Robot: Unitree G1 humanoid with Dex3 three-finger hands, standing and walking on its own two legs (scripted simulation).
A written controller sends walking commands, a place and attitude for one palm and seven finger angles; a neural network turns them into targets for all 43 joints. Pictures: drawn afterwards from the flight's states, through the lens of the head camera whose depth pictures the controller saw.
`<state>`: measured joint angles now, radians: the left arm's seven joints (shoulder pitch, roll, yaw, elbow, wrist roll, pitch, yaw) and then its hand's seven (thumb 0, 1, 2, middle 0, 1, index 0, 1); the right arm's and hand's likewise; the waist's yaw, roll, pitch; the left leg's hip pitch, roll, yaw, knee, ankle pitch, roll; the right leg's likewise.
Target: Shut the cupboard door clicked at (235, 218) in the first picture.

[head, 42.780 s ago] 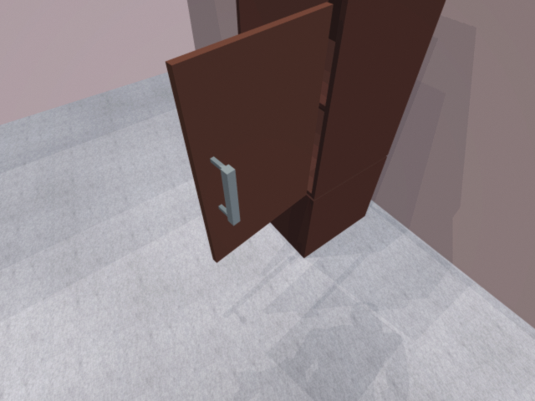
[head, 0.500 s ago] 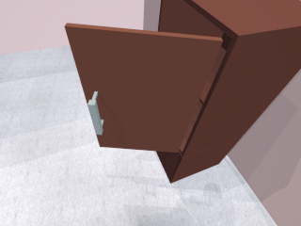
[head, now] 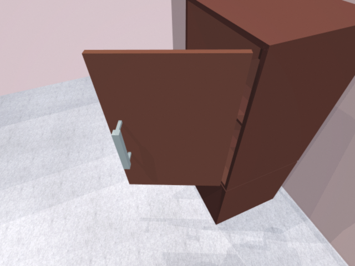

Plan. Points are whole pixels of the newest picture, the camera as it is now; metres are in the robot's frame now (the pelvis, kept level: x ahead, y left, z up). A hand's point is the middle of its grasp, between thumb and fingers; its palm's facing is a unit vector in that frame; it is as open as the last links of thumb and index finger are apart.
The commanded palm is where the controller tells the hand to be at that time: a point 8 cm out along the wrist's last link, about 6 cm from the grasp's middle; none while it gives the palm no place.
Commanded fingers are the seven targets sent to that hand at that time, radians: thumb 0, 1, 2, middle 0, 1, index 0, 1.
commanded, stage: look again from close up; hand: left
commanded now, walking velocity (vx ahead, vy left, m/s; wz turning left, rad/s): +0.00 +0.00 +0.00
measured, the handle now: (123, 145) +0.47 +0.21 -0.05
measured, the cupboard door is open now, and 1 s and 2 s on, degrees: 65 65 65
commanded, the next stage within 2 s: raise the hand and make a fist in 0.26 s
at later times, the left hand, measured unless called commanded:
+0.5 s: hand (105, 260) +0.16 +0.18 -0.07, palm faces +0.21 -0.96 -0.18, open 7.3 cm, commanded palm +0.11 +0.22 -0.07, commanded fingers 0.00 0.90 0.90 -0.33 -0.44 -0.33 -0.44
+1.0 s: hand (115, 256) +0.16 +0.15 -0.04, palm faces -0.01 -1.00 -0.07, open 5.1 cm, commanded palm +0.13 +0.21 -0.06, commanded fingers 0.00 0.90 0.90 -0.79 -0.94 -0.79 -0.94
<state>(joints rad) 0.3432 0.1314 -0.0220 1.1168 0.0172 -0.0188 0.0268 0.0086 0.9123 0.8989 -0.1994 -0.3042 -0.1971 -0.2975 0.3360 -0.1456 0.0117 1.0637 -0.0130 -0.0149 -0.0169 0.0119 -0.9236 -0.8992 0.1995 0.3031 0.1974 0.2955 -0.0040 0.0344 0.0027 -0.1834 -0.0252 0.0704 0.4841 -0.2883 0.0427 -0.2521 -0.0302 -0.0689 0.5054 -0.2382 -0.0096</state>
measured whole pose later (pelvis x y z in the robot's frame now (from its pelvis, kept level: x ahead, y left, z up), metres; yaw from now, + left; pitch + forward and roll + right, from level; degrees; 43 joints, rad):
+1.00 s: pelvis -0.04 -0.03 -0.13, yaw +2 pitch +16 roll -2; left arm 0.40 0.21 0.10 -0.10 -0.28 -0.58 -0.32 0.02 0.91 0.90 -0.61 -0.75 -0.61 -0.75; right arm 0.11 -0.21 0.01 0.52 0.01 -0.24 -0.03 0.01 -0.91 -0.90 0.20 0.30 0.20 0.30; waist 0.07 0.02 -0.13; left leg -1.05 0.02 -0.03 1.37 -0.61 0.00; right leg -1.06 -0.03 -0.16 1.31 -0.53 -0.07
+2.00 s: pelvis -0.02 +0.00 -0.10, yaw +1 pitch +17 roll -3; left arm 0.37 0.24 0.17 -0.04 -0.29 -0.39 -0.26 0.02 0.91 0.90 -1.29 -1.50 -1.29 -1.50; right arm 0.27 -0.25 0.02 0.47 0.02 -0.14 -0.03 0.01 -0.90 -0.90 0.20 0.30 0.20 0.30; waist 0.01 0.03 -0.17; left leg -0.93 0.01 0.01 1.22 -0.59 0.04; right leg -0.95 -0.03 -0.12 1.15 -0.50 -0.02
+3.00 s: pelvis -0.02 -0.01 -0.09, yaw +1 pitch +17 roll -1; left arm -0.05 0.24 0.14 0.32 -0.22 -0.38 -0.20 0.02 0.91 0.90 -1.30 -1.50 -1.30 -1.50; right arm 0.27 -0.27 0.01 0.54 0.03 -0.11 -0.03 0.01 -0.91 -0.90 0.20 0.30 0.20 0.30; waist -0.03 0.02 -0.15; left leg -0.93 0.01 0.02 1.18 -0.56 0.03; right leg -0.96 -0.03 -0.10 1.14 -0.48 -0.04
